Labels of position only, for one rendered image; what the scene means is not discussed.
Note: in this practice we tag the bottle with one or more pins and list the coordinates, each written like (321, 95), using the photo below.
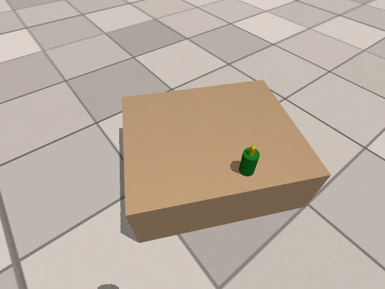
(249, 161)

